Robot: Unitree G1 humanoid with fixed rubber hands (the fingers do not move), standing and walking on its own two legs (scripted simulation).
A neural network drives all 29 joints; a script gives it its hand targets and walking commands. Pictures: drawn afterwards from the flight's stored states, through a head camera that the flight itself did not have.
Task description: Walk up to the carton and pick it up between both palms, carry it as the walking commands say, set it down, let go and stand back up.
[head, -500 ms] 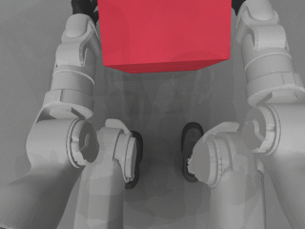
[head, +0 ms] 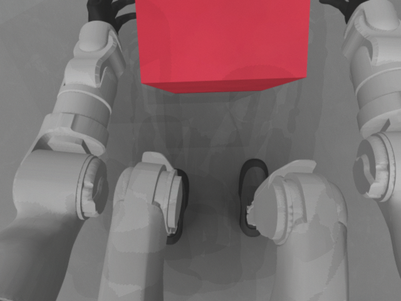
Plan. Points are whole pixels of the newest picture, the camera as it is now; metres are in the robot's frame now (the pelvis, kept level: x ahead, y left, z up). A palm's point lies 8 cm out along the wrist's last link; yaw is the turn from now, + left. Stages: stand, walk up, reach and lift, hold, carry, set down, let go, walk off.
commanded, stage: set down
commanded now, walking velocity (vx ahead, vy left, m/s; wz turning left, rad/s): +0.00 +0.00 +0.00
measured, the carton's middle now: (218, 24) +0.55 -0.01 -0.23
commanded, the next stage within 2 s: let go in 1.24 s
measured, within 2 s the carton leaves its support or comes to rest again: neither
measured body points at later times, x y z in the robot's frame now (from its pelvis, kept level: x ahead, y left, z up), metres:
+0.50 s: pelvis +0.01 +0.00 +0.10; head +0.34 -0.03 +0.40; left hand +0.55 +0.17 -0.01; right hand +0.57 -0.22 -0.02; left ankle +0.10 +0.10 -0.34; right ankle +0.13 -0.11 -0.34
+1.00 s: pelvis +0.03 -0.01 +0.24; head +0.33 -0.04 +0.57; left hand +0.55 +0.18 +0.14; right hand +0.57 -0.23 +0.14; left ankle +0.10 +0.10 -0.34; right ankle +0.13 -0.11 -0.34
